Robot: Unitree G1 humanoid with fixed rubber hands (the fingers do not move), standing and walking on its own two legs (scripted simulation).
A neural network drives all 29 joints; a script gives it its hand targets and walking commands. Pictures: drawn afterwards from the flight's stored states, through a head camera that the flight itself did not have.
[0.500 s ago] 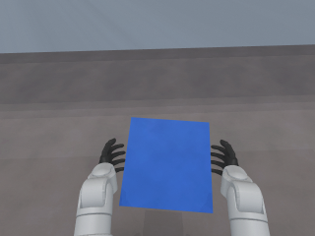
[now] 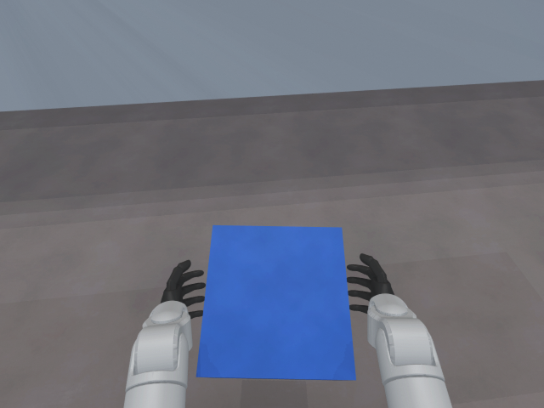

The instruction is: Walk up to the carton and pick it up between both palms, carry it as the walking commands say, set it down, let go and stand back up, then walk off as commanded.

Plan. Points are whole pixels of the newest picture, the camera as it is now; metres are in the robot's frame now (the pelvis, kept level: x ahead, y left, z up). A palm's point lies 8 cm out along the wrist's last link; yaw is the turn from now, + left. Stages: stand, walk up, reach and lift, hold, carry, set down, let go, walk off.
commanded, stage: hold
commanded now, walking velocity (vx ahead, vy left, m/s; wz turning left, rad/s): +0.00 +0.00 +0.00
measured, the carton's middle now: (275, 306) +0.32 +0.02 -0.08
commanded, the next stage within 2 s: set down in 0.22 s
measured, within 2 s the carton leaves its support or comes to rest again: neither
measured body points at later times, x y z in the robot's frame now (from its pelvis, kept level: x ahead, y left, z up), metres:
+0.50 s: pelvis +0.04 +0.06 +0.01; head -0.03 +0.08 +0.45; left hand +0.32 +0.23 +0.02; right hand +0.34 -0.08 +0.03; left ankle +0.07 +0.17 -0.74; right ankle +0.02 -0.09 -0.74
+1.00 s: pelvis +0.01 +0.01 -0.01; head +0.11 +0.01 +0.43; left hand +0.32 +0.20 -0.07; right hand +0.35 -0.11 -0.06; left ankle +0.07 +0.17 -0.74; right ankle +0.02 -0.09 -0.74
